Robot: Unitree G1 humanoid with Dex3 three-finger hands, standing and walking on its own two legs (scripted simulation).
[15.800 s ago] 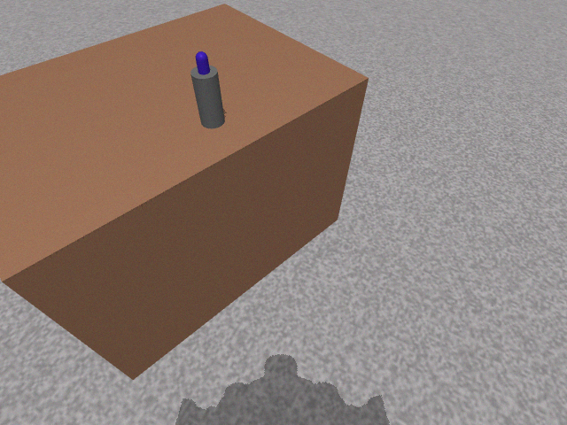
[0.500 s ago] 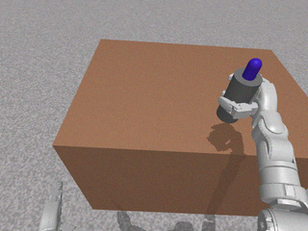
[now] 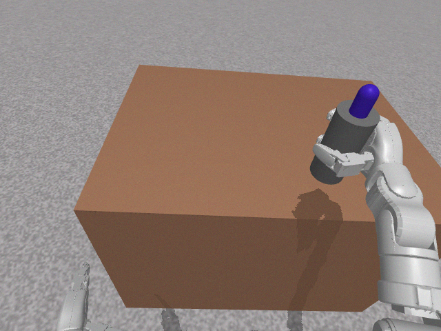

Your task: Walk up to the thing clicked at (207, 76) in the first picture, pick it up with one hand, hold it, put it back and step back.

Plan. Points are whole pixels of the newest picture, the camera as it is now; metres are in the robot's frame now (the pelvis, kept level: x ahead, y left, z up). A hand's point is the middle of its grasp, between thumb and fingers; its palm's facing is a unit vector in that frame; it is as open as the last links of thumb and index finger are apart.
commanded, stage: lift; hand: right
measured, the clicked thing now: (345, 135) +0.35 -0.17 +0.22
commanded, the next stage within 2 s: hold in 0.08 s
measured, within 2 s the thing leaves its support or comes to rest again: neither
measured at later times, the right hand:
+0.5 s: hand (352, 141) +0.33 -0.17 +0.22, palm faces +0.11 +0.99 -0.05, open 8.8 cm
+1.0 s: hand (354, 144) +0.33 -0.17 +0.22, palm faces +0.11 +0.99 -0.05, open 8.8 cm
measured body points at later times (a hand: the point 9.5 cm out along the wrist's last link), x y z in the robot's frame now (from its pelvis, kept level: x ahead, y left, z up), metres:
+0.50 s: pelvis +0.00 +0.00 +0.00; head -0.04 +0.03 +0.45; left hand +0.17 +0.26 -0.07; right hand +0.32 -0.23 +0.23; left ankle +0.02 +0.13 -0.73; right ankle +0.02 -0.14 -0.73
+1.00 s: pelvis +0.00 +0.00 +0.00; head -0.03 +0.03 +0.45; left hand +0.18 +0.26 -0.07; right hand +0.31 -0.23 +0.23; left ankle +0.02 +0.13 -0.73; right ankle +0.02 -0.14 -0.73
